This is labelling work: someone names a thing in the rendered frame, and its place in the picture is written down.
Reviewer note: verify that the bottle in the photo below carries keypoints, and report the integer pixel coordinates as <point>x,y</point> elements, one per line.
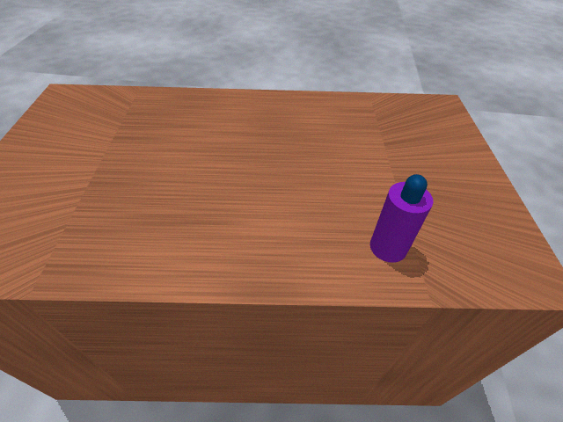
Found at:
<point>405,209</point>

